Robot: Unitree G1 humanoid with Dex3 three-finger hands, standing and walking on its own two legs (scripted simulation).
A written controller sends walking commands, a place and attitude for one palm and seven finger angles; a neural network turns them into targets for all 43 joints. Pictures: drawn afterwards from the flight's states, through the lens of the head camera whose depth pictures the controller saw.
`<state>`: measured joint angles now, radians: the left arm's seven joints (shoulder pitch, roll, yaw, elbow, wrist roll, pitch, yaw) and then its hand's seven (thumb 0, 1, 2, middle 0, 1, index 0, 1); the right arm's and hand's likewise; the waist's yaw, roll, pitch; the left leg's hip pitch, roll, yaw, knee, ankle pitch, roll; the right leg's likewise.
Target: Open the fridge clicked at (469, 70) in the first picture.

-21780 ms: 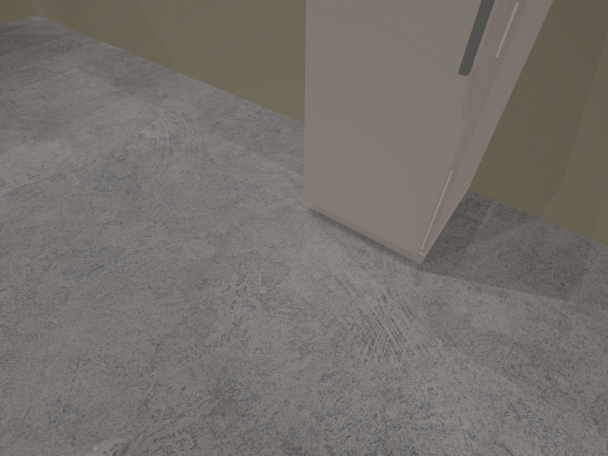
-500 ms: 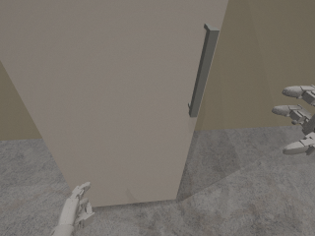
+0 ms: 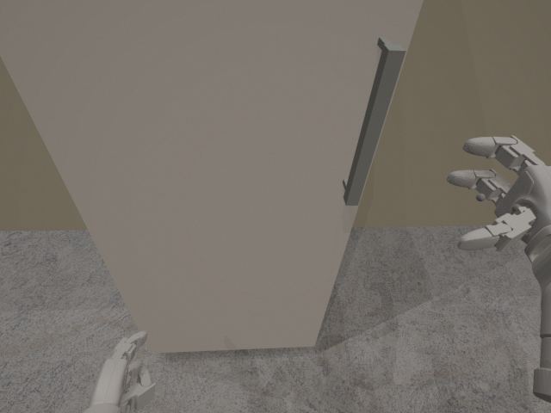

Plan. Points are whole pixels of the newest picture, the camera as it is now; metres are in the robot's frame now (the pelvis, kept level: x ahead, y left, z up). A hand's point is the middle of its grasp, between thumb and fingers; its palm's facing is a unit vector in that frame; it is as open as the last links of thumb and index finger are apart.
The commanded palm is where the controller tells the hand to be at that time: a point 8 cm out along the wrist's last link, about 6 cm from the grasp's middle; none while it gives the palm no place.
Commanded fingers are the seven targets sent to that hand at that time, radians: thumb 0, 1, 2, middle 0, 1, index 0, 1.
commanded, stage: move the hooked fingers beside the handle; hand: right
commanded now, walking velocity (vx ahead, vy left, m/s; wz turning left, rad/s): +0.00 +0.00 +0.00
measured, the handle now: (365, 131) +0.49 -0.12 +0.20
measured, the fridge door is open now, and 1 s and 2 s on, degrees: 0 0 0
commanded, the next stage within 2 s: none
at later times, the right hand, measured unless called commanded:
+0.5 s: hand (442, 168) +0.39 -0.21 +0.21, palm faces -0.01 +1.00 -0.05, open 14.0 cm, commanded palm +0.37 -0.26 +0.22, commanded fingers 0.00 0.50 -0.30 0.30 1.20 0.30 1.20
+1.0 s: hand (404, 142) +0.44 -0.17 +0.22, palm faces -0.03 +1.00 -0.03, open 14.0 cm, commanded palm +0.41 -0.23 +0.21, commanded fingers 0.00 0.50 -0.30 0.30 1.20 0.30 1.20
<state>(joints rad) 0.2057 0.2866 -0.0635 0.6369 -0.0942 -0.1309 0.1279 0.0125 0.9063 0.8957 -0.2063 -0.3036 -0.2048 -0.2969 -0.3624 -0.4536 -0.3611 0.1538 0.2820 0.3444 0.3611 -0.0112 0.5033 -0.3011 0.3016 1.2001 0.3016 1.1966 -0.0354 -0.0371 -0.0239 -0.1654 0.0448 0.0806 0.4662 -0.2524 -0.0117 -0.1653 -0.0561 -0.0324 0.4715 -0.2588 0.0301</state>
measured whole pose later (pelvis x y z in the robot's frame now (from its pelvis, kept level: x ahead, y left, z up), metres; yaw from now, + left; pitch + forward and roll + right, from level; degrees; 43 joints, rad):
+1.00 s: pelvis +0.01 +0.00 +0.00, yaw +1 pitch +1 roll +0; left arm 0.27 0.27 -0.03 0.70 -0.08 -0.09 0.12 0.01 0.91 0.90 -0.21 -0.30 -0.21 -0.30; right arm -0.73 -0.39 -0.26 0.56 0.17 0.26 0.19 -0.01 0.50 -0.30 0.30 1.20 0.30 1.20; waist 0.04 -0.03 -0.03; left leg -0.20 0.03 0.06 0.44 -0.24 -0.01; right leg -0.19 -0.06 -0.06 0.44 -0.26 0.03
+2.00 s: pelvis +0.01 +0.00 +0.00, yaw +2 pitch +0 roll +0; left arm 0.31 0.27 -0.02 0.70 -0.08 -0.09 0.12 0.01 0.91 0.90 -0.21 -0.30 -0.20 -0.30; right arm -0.70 -0.40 -0.27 0.59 0.18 0.19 0.22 -0.01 0.50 -0.30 0.30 1.20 0.30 1.20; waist 0.04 -0.03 -0.03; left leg -0.20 0.03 0.05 0.42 -0.23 -0.01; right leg -0.19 -0.06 -0.06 0.44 -0.25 0.03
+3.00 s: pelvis +0.00 +0.00 +0.00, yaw +1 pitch +0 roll +0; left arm 0.28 0.27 -0.02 0.72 -0.07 -0.08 0.11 0.01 0.91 0.90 -0.21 -0.30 -0.20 -0.30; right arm -0.77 -0.32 -0.22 0.64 0.17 0.21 0.13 -0.01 0.50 -0.30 0.31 1.21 0.32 1.21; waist 0.04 -0.03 -0.04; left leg -0.20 0.03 0.06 0.42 -0.22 -0.01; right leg -0.19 -0.07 -0.05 0.43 -0.24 0.03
